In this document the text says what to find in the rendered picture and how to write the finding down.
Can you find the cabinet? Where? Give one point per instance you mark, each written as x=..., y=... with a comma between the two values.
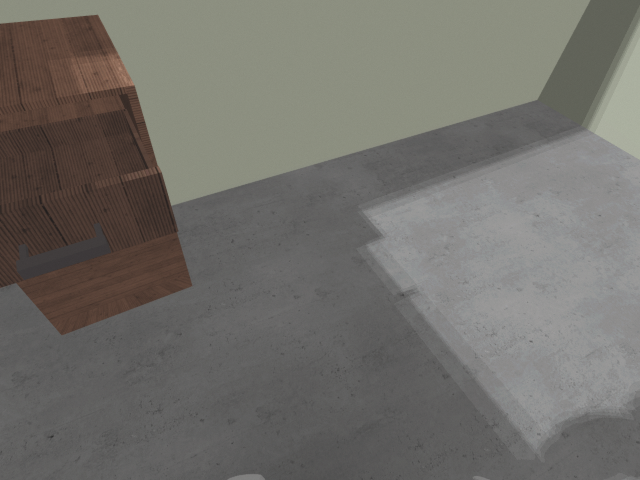
x=59, y=69

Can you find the drawer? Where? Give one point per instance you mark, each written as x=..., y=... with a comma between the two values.
x=60, y=178

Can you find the handle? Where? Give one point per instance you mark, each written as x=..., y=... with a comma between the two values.
x=39, y=264

